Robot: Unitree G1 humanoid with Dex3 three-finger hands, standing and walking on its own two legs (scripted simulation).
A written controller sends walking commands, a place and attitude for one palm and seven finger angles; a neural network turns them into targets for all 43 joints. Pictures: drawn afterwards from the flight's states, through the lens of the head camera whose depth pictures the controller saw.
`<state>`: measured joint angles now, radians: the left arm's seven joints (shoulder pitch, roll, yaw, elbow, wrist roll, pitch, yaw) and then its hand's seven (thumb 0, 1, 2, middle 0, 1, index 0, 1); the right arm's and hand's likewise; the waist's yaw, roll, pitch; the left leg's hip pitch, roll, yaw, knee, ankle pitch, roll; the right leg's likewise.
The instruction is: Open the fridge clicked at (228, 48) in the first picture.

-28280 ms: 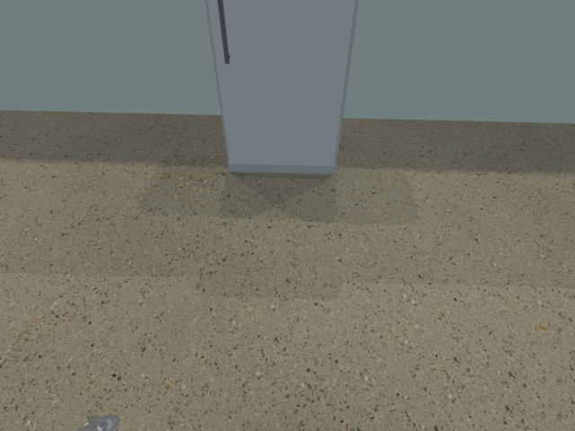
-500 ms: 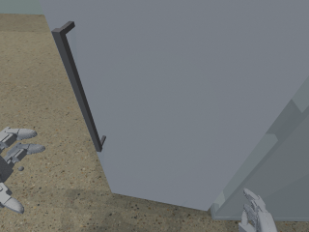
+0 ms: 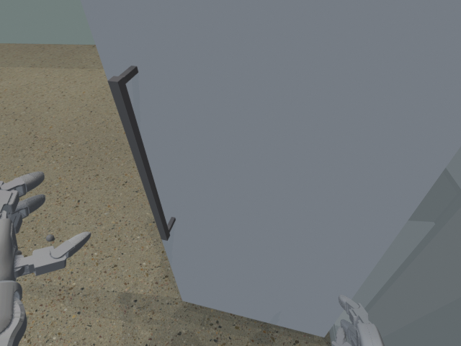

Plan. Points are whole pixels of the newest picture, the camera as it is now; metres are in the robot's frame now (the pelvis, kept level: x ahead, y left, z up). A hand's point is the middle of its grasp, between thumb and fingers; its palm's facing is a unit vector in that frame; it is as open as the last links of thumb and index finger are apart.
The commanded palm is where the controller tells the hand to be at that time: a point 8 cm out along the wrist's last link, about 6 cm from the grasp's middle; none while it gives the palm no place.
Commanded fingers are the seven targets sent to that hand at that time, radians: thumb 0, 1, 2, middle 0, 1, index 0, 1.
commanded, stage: draw the hand back to the body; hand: left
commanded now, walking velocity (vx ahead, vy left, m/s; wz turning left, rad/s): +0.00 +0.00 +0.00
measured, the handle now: (151, 171) +0.40 +0.22 +0.10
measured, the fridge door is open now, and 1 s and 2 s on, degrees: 80 80 80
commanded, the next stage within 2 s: step back with the hand held close in 0.64 s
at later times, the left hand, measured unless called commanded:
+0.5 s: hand (79, 231) +0.21 +0.24 +0.16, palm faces +0.48 -0.78 -0.41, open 7.5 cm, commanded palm +0.16 +0.27 +0.18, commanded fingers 0.00 0.90 0.90 -0.20 -0.30 -0.20 -0.30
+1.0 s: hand (73, 236) +0.20 +0.25 +0.16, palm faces +0.38 -0.81 -0.45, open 7.4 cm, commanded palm +0.14 +0.29 +0.19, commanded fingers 0.00 0.90 0.90 -0.20 -0.30 -0.20 -0.30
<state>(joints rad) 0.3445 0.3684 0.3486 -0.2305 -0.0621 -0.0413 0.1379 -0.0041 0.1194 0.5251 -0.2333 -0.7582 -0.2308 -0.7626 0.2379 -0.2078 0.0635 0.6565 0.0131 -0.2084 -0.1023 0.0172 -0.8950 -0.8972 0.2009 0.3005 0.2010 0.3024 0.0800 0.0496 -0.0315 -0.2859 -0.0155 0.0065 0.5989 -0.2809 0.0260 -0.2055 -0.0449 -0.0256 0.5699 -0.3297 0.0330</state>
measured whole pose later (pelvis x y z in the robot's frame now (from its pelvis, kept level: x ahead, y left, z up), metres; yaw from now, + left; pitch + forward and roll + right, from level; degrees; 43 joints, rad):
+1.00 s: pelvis +0.00 -0.01 +0.01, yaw +0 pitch -1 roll -1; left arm 0.50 0.39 0.38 -0.46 -0.05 -0.13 0.11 0.01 0.89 0.90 -0.21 -0.30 -0.21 -0.31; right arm 0.17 -0.23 0.01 0.58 0.02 -0.04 -0.09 0.02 -0.90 -0.90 0.20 0.30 0.20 0.30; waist 0.02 0.01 0.05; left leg -0.28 0.01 0.00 0.53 -0.24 0.01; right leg -0.20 -0.02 -0.03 0.49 -0.28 0.02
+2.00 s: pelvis -0.17 +0.00 -0.01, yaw +0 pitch -1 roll -3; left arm 0.43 0.48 0.45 -0.49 -0.06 -0.23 0.10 0.01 0.89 0.90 -0.22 -0.30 -0.21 -0.31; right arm 0.11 -0.19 0.00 0.56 0.00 -0.09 -0.08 0.02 -0.90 -0.90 0.20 0.30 0.20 0.30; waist 0.00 0.01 0.05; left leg -0.49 0.05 0.03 0.46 0.01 0.04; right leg -0.21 0.07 0.00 0.59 -0.38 0.00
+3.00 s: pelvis -0.24 +0.05 +0.00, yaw +3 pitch +1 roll +0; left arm 0.25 0.36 0.17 0.13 0.03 -0.03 0.04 0.00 0.90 0.90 -0.20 -0.30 -0.20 -0.30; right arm 0.16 -0.31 -0.03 0.72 -0.02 -0.05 -0.01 0.01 -0.90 -0.90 0.19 0.30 0.20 0.30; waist -0.02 0.04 -0.02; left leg -0.38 -0.02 0.05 0.59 -0.22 0.04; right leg -0.32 -0.01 -0.02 0.75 -0.50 0.00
